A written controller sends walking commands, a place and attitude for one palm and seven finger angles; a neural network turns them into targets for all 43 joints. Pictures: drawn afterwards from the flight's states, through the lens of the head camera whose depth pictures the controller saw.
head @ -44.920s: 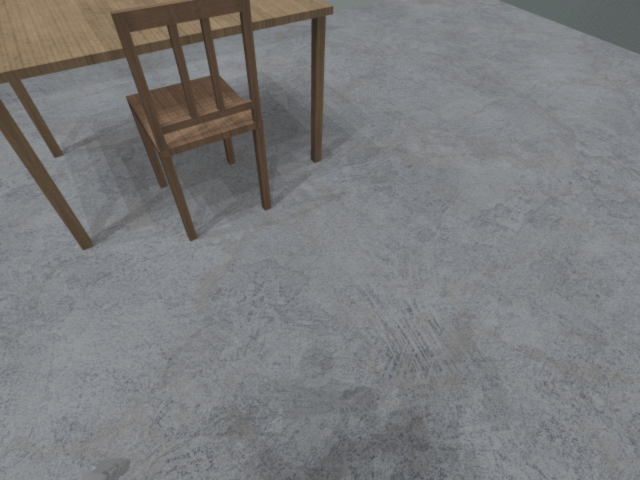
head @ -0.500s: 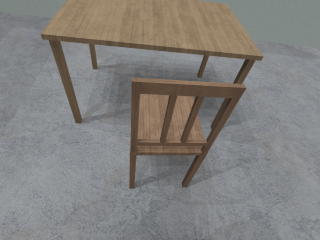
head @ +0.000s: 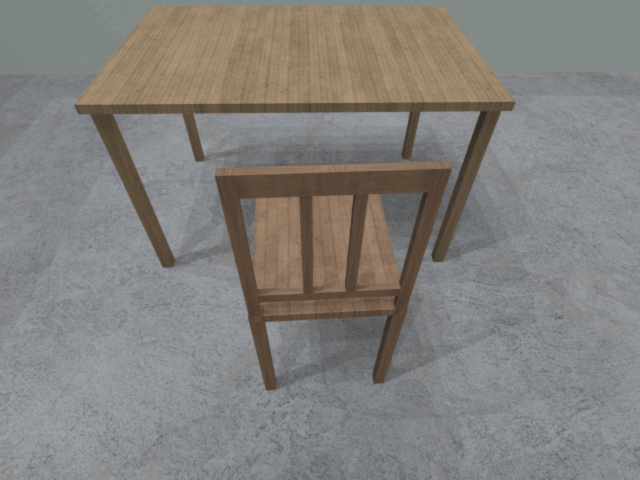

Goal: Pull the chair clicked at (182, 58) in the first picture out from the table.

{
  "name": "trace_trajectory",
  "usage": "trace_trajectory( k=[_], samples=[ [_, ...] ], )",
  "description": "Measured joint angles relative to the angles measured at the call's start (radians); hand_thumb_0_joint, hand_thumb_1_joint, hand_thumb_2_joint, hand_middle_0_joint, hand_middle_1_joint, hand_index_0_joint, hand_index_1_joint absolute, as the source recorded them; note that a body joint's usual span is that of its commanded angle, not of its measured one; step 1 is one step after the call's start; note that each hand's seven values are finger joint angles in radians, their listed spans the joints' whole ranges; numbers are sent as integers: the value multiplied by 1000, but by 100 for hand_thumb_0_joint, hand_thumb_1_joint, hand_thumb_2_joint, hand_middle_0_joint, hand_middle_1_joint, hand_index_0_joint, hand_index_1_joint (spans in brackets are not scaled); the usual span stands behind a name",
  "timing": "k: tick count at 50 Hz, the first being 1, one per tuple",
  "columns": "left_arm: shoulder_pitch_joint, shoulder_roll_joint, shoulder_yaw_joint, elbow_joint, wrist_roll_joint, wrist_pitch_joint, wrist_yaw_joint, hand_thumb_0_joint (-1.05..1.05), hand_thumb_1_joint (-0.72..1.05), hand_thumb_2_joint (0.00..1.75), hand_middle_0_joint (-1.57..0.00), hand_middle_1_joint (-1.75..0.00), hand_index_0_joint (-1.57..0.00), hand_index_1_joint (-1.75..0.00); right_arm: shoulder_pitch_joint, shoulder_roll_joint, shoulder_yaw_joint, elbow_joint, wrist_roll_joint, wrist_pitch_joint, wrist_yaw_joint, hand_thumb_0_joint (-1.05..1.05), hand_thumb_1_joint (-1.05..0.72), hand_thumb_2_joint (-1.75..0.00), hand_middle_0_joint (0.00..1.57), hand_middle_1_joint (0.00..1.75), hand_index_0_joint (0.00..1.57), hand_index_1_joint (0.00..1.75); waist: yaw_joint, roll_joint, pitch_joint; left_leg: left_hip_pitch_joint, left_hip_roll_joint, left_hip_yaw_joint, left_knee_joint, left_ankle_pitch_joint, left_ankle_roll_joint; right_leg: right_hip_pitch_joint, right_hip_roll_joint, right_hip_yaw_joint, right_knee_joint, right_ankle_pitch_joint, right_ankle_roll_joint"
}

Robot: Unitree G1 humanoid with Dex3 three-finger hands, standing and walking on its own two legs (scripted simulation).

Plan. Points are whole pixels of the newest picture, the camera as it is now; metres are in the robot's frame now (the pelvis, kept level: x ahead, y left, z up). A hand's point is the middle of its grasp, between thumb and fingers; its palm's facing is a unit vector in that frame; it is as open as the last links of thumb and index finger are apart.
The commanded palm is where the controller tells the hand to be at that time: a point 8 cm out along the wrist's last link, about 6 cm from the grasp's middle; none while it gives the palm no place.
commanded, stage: look again from close up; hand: left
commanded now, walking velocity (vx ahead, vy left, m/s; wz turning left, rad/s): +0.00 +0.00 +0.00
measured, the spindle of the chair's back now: (307, 248) +0.55 +0.05 -0.10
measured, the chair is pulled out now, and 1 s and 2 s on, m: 0.33 0.33 0.33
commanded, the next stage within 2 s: shuffle to correct the standing spot in 0.64 s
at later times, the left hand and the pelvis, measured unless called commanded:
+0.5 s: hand out of the picture -0.03 +0.12 -0.17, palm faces +0.06 -0.99 -0.14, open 7.4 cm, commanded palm none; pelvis +0.01 -0.03 +0.00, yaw +0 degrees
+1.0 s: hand out of the picture +0.01 +0.14 -0.18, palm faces +0.05 -0.98 -0.18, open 7.3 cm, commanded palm none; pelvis +0.04 -0.03 -0.01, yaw +2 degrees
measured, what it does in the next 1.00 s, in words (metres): stands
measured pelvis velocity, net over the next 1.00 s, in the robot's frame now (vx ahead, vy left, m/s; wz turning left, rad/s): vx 0.04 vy -0.03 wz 0.03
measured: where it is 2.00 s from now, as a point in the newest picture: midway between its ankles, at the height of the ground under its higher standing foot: outside the picture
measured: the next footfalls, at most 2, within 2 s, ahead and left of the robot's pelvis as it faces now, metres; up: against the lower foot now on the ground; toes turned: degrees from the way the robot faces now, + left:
left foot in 1.32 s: +0.15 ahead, +0.04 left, +0.00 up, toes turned +11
right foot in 1.66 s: +0.18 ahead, -0.29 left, +0.00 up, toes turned +6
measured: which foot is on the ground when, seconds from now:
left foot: down 0.00-1.00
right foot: down 0.00-1.00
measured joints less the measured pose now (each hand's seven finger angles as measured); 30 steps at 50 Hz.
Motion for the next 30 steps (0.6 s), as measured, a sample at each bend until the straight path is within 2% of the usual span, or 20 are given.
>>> trace_trajectory(
  k=[15, 30],
  samples=[
    [86, -54, -21, 21, 2, -7, -8, 0, 91, 90, -20, -30, -20, -30, -28, -14, 5, 4, 1, 4, -6, 0, -92, -89, 20, 30, 19, 30, 22, -3, 9, 4, 42, -19, -13, 2, -41, 15, 43, -17, -35, 16, -41],
    [81, -41, -11, 8, 1, -10, -3, 0, 91, 90, -20, -30, -20, -30, -3, 1, 10, 9, 0, -1, -13, 0, -92, -89, 20, 30, 20, 30, 20, -6, 2, 9, 52, -17, -12, -12, -47, 24, 52, -14, -45, 9, -48]
  ],
)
